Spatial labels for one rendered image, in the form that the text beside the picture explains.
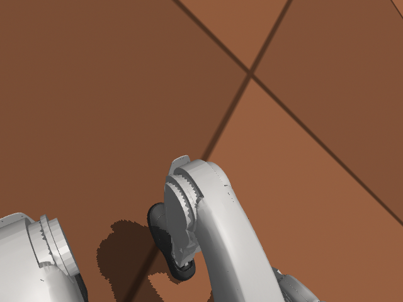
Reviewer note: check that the right robot foot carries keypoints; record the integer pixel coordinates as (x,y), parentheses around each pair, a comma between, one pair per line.
(162,238)

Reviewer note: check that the right robot hand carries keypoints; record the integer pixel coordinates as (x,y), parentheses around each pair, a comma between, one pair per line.
(292,289)

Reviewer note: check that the left robot foot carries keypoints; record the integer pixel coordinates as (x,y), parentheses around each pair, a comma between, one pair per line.
(82,287)

